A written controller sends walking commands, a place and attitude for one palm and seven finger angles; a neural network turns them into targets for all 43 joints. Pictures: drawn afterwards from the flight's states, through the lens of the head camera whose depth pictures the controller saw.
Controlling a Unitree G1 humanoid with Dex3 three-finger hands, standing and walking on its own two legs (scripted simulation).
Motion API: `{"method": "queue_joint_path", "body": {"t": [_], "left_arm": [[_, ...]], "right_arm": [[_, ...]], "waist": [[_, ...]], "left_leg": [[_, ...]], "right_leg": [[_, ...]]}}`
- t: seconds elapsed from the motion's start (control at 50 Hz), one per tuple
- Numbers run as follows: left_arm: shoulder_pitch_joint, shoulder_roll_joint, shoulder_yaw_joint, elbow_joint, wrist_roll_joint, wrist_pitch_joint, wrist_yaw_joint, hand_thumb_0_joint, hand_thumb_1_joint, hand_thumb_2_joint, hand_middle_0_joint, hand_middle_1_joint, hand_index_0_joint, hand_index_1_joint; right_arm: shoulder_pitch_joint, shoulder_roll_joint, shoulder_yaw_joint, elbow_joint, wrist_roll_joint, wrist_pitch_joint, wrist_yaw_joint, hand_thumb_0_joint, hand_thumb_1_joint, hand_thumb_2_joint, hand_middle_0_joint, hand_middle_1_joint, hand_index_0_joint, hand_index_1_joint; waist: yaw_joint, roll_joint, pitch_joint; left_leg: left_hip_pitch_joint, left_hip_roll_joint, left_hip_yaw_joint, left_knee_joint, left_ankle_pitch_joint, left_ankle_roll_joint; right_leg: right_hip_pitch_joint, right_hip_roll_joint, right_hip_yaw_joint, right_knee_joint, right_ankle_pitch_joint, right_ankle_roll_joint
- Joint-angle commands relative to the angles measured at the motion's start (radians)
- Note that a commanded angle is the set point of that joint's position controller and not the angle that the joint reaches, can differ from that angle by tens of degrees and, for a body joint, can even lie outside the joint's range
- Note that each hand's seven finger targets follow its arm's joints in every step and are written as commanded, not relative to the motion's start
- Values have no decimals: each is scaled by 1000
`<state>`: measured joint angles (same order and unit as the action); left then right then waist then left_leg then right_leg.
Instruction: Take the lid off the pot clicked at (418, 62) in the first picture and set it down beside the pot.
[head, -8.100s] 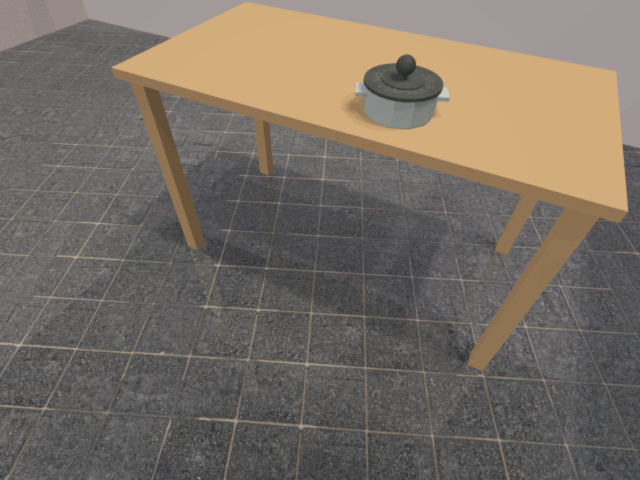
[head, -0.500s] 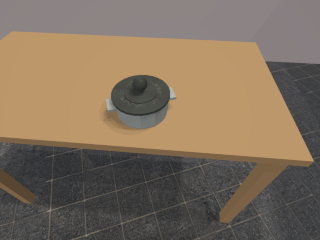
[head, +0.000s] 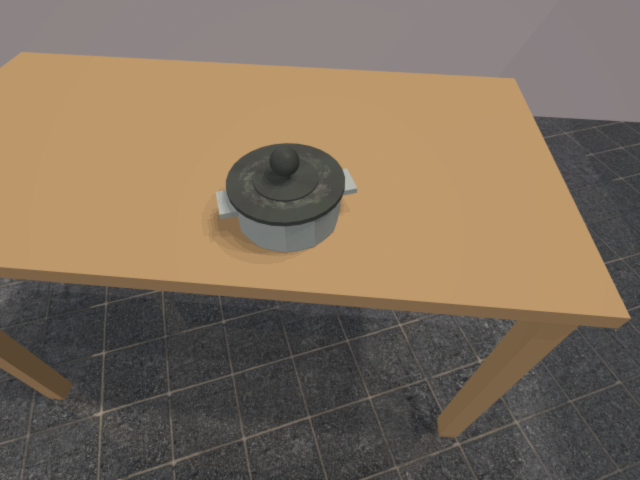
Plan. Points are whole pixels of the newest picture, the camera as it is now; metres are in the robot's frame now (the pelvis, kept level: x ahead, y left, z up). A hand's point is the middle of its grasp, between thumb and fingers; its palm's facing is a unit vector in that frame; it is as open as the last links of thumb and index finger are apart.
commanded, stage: lift the closed hand beside the body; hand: left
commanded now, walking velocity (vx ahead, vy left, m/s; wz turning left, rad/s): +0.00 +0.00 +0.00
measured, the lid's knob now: (284, 161) +0.52 +0.09 +0.11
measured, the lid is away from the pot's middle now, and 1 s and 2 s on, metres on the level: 0.00 0.00 0.00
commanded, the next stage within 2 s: raise the hand higher, near the body in 0.60 s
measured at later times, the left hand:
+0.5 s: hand out of the picture +0.12 +0.21 +0.00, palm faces +0.34 -0.89 -0.30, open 3.5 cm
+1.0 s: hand (123, 423) +0.16 +0.21 +0.08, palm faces +0.31 -0.85 -0.43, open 3.1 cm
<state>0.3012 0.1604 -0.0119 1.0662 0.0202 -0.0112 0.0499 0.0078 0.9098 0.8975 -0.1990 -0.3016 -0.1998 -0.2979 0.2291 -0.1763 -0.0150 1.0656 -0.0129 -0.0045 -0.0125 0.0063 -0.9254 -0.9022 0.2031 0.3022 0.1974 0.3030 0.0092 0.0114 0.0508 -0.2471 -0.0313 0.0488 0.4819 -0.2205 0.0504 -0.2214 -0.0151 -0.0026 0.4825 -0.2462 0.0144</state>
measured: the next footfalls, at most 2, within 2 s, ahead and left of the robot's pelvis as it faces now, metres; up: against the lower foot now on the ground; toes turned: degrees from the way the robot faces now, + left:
none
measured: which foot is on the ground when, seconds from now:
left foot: down 0.00-1.00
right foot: down 0.00-1.00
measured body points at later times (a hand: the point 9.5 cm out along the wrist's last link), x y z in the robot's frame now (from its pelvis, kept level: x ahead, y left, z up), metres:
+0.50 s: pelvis +0.00 -0.03 +0.00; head -0.01 -0.03 +0.45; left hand +0.10 +0.25 +0.02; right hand +0.26 -0.23 -0.03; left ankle +0.02 +0.08 -0.74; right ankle +0.01 -0.13 -0.74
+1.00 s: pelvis +0.03 -0.03 +0.00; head +0.02 -0.05 +0.45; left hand +0.14 +0.25 +0.10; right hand +0.23 -0.25 -0.07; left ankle +0.02 +0.08 -0.74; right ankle +0.01 -0.13 -0.74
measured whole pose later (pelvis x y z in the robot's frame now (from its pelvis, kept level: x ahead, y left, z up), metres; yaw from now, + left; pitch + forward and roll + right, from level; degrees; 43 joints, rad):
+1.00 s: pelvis +0.03 -0.03 +0.00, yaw +2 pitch -3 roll +0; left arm 0.72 0.30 0.19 -0.37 -0.03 -0.06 0.08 0.02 0.90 0.90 -1.29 -1.50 -1.29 -1.49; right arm 0.19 -0.22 -0.02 0.62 0.00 -0.13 -0.07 0.02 -0.90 -0.90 0.20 0.30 0.20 0.30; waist 0.06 0.06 0.02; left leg -0.14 0.01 0.00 0.44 -0.25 0.00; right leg -0.08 0.03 -0.05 0.40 -0.26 -0.03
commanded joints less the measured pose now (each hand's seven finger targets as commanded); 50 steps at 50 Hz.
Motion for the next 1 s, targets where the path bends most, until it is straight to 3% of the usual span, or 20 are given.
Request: {"method": "queue_joint_path", "body": {"t": [0.0, 0.02, 0.04, 0.06, 0.1, 0.12, 0.16, 0.18, 0.22, 0.26, 0.32, 0.44, 0.48, 0.52, 0.56, 0.68, 0.72, 0.76, 0.88, 0.98], "left_arm": [[-143, 218, -10, -1073, -80, -118, 123, 0, 900, 900, -288, -396, -288, -396], [-88, 140, -5, -974, -82, -55, 146, 0, 900, 900, -332, -444, -332, -444], [56, 20, -77, -1005, -84, 9, 145, 0, 900, 900, -376, -492, -376, -492], [77, 69, -18, -993, -63, 24, 154, 0, 900, 900, -420, -540, -420, -540], [258, 46, 38, -689, -25, 49, 140, 0, 900, 900, -508, -636, -508, -636], [307, 70, 81, -679, -27, 41, 119, 0, 900, 900, -552, -684, -552, -684], [461, 105, 142, -794, -36, 11, 77, 0, 900, 900, -640, -780, -640, -780], [561, 155, 205, -874, -46, -5, 72, 0, 900, 900, -684, -828, -684, -828], [451, 184, 180, -1204, -57, -49, 52, 0, 900, 900, -772, -924, -772, -924], [303, 179, 146, -1309, -51, -67, 52, 0, 900, 900, -860, -1020, -860, -1020], [185, 153, 129, -1216, -52, -65, 56, 0, 900, 900, -992, -1164, -992, -1164], [245, 203, 165, -1517, -62, -90, 54, 0, 900, 900, -1256, -1452, -1256, -1452], [306, 214, 201, -1460, -56, -68, 63, 0, 900, 900, -1300, -1500, -1300, -1500], [322, 175, 185, -1371, -60, -52, 53, 0, 900, 900, -1300, -1500, -1300, -1500], [300, 201, 206, -1400, -56, -64, 45, 0, 900, 900, -1300, -1500, -1300, -1500], [395, 274, 289, -1590, -55, -79, 47, 0, 900, 900, -1300, -1500, -1300, -1500], [448, 223, 256, -1513, -57, -73, 36, 0, 900, 900, -1300, -1500, -1300, -1500], [428, 238, 279, -1473, -54, -78, 32, 0, 900, 900, -1300, -1500, -1300, -1500], [420, 309, 330, -1676, -53, -117, 45, 0, 900, 900, -1300, -1500, -1300, -1500], [433, 269, 324, -1565, -54, -112, 43, 0, 900, 900, -1300, -1500, -1300, -1500]], "right_arm": [[-74, -144, 13, -369, 73, -253, -46, 0, -900, -900, 200, 300, 200, 300], [-74, -167, 10, -305, 80, -262, -61, 0, -900, -900, 200, 300, 200, 300], [-83, -144, 12, -344, 91, -268, -54, 0, -900, -900, 200, 300, 200, 300], [-102, -155, 14, -358, 70, -277, -53, 0, -900, -900, 200, 300, 200, 300], [-139, -160, -17, -369, 47, -250, -28, 0, -900, -900, 200, 300, 200, 300], [-155, -166, -34, -402, 45, -228, -14, 0, -900, -900, 200, 300, 200, 300], [-196, -158, -50, -482, 48, -207, 0, 0, -900, -900, 200, 300, 200, 300], [-208, -147, -58, -513, 53, -205, 6, 0, -900, -900, 200, 300, 200, 300], [-219, -138, -36, -607, 53, -215, 13, 0, -900, -900, 200, 300, 200, 300], [-208, -135, -22, -634, 41, -216, 3, 0, -900, -900, 200, 300, 200, 300], [-169, -149, -19, -634, 31, -188, -18, 0, -900, -900, 200, 300, 200, 300], [-154, -146, -8, -675, 14, -203, -49, 0, -900, -900, 200, 300, 200, 300], [-153, -143, -8, -656, 12, -198, -52, 0, -900, -900, 200, 300, 200, 300], [-165, -141, -13, -641, 14, -176, -55, 0, -900, -900, 200, 300, 200, 300], [-185, -145, -16, -642, 15, -167, -58, 0, -900, -900, 200, 300, 200, 300], [-213, -116, -5, -645, 12, -186, -54, 0, -900, -900, 200, 300, 200, 300], [-211, -110, -11, -635, 16, -177, -53, 0, -900, -900, 200, 300, 200, 300], [-219, -119, -23, -627, 20, -167, -58, 0, -900, -900, 200, 300, 200, 300], [-217, -117, -21, -639, 20, -193, -60, 0, -900, -900, 200, 300, 200, 300], [-217, -118, -34, -614, 24, -181, -63, 0, -900, -900, 200, 300, 200, 300]], "waist": [[14, 138, -380], [-1, 99, -339], [-1, 126, -259], [14, 118, -156], [25, -57, 107], [31, -124, 144], [75, -145, 108], [98, -75, 43], [83, 62, -36], [42, 113, -9], [-14, 5, 88], [30, 110, -192], [31, 59, -175], [21, -47, -62], [28, -43, -7], [68, 70, -103], [62, -1, -61], [58, -44, -18], [68, 60, -124], [58, -48, -29]], "left_leg": [[230, 56, -71, -96, 132, -73], [192, 61, -89, -135, 73, -84], [182, 64, -125, -169, -6, -74], [137, 57, -145, -186, -58, -71], [-27, 53, -149, -190, -115, -60], [-61, 55, -143, -171, -97, -58], [-68, 50, -109, -161, -64, -61], [-47, 50, -95, -152, -19, -65], [-1, 43, -88, -152, -8, -67], [23, 44, -78, -148, -49, -56], [9, 34, -64, -103, -119, -38], [183, 25, -55, -70, 57, -21], [171, 25, -50, -54, 119, -22], [125, 27, -49, -58, 122, -19], [110, 27, -46, -66, 108, -17], [163, 31, -51, -67, 216, -20], [148, 35, -47, -72, 211, -18], [128, 37, -38, -77, 176, -16], [190, 38, -43, -67, 206, -18], [173, 39, -37, -73, 179, -13]], "right_leg": [[76, -16, 25, -35, 177, -84], [78, -5, -19, -50, 122, -75], [59, -6, -42, -56, 66, -57], [48, 2, -55, -66, 53, -55], [-21, 11, -87, -116, -10, -53], [-38, 10, -89, -118, -27, -50], [-5, 6, -79, -120, -40, -52], [56, -4, -76, -116, -15, -57], [89, -4, -52, -102, 22, -56], [34, 3, -36, -124, 11, -49], [-77, 13, -31, -172, -75, -35], [51, 5, -22, -147, 46, -42], [54, 9, -32, -142, 113, -39], [22, 10, -39, -151, 136, -29], [6, 6, -36, -166, 121, -27], [91, 0, -29, -151, 203, -36], [75, 1, -40, -154, 209, -29], [50, 3, -36, -169, 177, -24], [85, -3, -23, -163, 186, -25], [37, 2, -29, -185, 169, -23]]}}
